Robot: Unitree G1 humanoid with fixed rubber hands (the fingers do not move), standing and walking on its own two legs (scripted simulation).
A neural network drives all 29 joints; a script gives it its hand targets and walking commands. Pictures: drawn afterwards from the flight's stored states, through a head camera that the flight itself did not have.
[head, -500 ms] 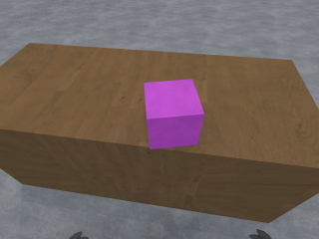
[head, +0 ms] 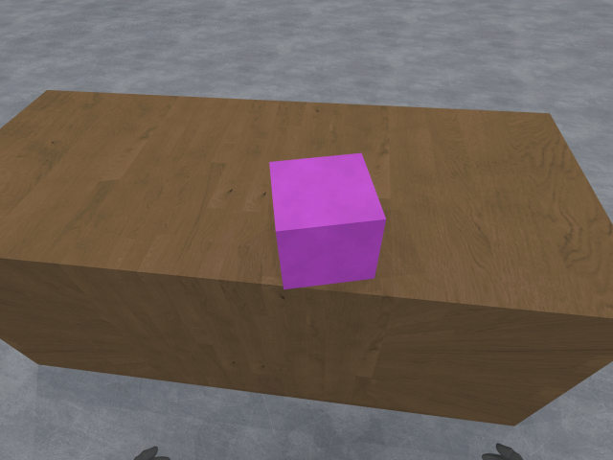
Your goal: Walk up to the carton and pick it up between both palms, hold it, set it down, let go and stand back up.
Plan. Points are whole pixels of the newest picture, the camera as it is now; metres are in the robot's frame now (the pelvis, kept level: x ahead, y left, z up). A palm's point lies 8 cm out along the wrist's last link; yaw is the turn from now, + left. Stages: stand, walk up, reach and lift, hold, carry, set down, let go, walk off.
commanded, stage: walk up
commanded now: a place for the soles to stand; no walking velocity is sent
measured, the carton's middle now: (322, 221) +0.51 +0.00 -0.03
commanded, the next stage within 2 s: none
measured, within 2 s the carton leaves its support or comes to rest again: neither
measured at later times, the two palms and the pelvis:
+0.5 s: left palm out of the picture +0.09 +0.26 -0.10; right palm out of the picture +0.07 -0.27 -0.11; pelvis +0.00 +0.00 +0.00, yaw -2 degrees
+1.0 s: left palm out of the picture +0.11 +0.25 -0.10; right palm out of the picture +0.06 -0.27 -0.11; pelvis +0.00 +0.00 +0.00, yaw -5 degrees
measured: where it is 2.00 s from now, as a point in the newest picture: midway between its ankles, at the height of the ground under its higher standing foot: outside the picture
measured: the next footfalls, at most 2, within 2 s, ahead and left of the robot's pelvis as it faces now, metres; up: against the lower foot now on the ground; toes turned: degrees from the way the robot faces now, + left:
none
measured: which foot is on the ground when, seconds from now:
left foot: down 0.00-1.00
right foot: down 0.00-1.00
